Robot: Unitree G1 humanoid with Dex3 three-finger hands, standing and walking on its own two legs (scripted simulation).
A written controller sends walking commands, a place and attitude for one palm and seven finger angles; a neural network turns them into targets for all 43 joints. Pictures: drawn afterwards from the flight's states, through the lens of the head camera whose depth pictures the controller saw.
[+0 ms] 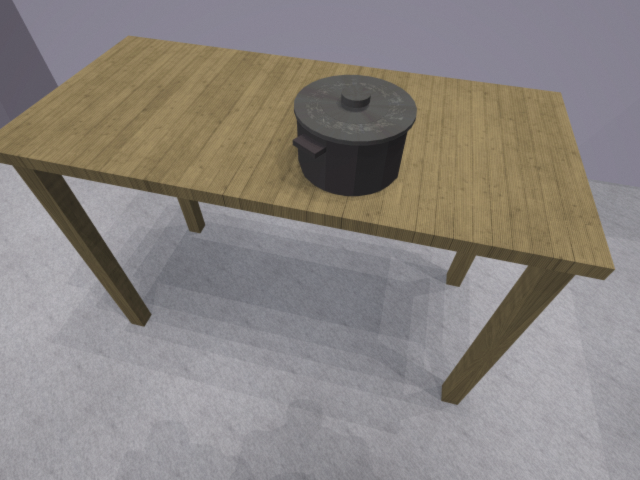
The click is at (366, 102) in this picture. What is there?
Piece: lid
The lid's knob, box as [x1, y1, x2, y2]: [341, 86, 370, 107]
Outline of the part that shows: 342,90 341,100 344,104 348,106 361,107 369,102 370,92 364,87 348,86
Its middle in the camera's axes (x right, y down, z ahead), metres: +0.06 -0.24 +0.65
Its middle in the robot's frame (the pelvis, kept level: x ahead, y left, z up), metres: +0.67 -0.01 +0.13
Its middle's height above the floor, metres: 0.91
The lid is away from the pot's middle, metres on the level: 0.00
